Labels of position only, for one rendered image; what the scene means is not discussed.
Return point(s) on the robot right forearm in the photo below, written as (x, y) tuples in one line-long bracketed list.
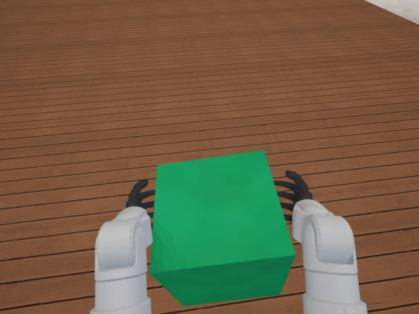
[(329, 259)]

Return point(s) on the right robot hand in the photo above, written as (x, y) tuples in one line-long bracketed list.
[(300, 189)]

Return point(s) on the carton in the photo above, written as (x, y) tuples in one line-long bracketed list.
[(219, 233)]

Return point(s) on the robot left forearm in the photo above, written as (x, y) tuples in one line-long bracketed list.
[(121, 264)]

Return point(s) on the left robot hand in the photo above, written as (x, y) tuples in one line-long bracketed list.
[(135, 197)]

